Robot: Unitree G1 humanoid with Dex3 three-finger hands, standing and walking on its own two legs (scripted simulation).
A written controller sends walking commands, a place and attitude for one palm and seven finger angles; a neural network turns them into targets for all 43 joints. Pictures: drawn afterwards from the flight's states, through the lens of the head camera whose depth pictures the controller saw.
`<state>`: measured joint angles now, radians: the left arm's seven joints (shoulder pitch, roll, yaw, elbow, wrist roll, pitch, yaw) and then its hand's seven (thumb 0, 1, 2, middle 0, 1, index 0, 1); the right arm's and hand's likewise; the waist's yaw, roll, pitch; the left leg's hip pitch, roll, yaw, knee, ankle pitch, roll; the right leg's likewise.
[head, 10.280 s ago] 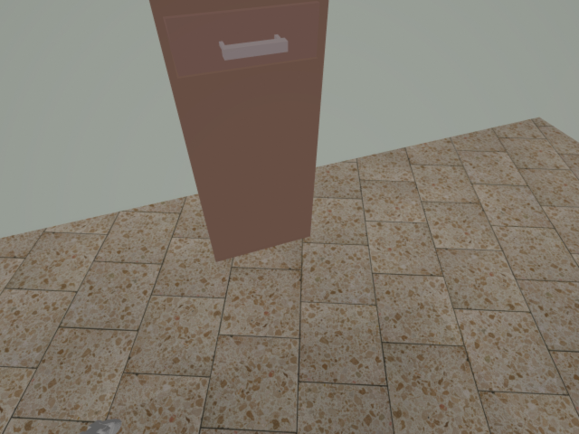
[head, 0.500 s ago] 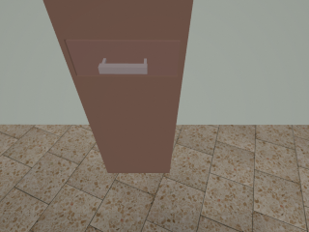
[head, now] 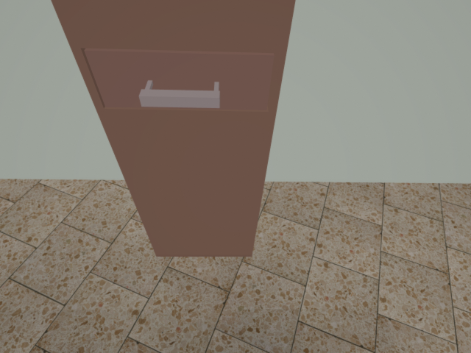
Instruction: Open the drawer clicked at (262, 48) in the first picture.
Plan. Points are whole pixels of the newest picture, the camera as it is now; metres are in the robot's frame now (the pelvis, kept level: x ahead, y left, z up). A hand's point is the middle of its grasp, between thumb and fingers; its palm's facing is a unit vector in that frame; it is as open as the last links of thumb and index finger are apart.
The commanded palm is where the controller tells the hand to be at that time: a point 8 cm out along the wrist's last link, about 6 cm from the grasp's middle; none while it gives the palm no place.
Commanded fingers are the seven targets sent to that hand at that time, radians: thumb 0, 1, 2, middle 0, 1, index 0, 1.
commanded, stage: shuffle to correct the standing spot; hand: left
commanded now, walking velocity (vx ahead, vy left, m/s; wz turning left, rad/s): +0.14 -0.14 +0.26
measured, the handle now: (182, 92) +0.60 +0.15 +0.13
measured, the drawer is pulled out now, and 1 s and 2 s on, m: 0.00 0.00 0.00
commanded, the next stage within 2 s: come to a stop and stand still in 0.54 s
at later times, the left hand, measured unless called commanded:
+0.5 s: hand out of the picture +0.03 +0.13 -0.19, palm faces +0.08 -0.99 -0.10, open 7.4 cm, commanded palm none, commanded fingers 0.00 0.90 0.90 -0.20 -0.30 -0.20 -0.30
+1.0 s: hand (200, 326) +0.20 +0.08 -0.15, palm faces +0.09 -0.97 -0.24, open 7.3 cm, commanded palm none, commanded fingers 0.00 0.90 0.90 -0.20 -0.30 -0.20 -0.30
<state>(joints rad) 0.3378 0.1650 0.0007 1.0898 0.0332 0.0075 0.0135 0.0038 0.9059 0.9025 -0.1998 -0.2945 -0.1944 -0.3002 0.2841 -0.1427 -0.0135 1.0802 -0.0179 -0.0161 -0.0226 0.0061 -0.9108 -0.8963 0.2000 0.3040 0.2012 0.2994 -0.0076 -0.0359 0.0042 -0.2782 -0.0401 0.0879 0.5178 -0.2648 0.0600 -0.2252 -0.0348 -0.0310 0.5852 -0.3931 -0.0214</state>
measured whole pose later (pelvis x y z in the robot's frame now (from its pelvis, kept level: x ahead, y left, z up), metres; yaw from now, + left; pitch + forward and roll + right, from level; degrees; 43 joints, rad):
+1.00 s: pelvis +0.13 -0.11 +0.01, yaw +4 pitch +0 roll +2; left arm 0.17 0.15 0.03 0.96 0.02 -0.02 0.03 -0.01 0.93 0.90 -0.20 -0.30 -0.20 -0.30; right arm 0.27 -0.18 -0.05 1.05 -0.01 0.05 -0.01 0.01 -0.91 -0.90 0.20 0.30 0.20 0.30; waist -0.01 0.02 0.05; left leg -0.43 0.01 0.06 0.98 -0.48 -0.06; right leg -0.29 -0.08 -0.10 0.54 -0.25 -0.02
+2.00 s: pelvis +0.06 -0.10 +0.01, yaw +5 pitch -1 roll +0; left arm 0.33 0.10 -0.01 1.12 0.00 0.00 0.03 0.01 0.91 0.90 -0.20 -0.29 -0.20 -0.30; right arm 0.35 -0.11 0.00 1.16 -0.01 0.02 -0.03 0.01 -0.91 -0.90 0.20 0.30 0.20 0.30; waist -0.01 -0.01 0.02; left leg -0.25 0.02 0.07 0.42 -0.15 0.01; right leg -0.12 0.03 -0.07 0.44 -0.30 -0.05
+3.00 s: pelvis +0.01 -0.04 -0.02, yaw +7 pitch +0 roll +1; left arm 0.32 0.26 -0.14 -0.01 0.52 0.06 0.33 0.01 0.80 0.86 -0.21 -0.36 -0.20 -0.37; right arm 0.26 -0.25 0.01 0.70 0.01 -0.21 -0.05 0.01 -0.91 -0.90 0.20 0.30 0.20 0.30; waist -0.04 0.07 -0.05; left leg -0.47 -0.09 0.10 0.64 -0.21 0.08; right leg -0.43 0.01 0.02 0.75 -0.34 -0.03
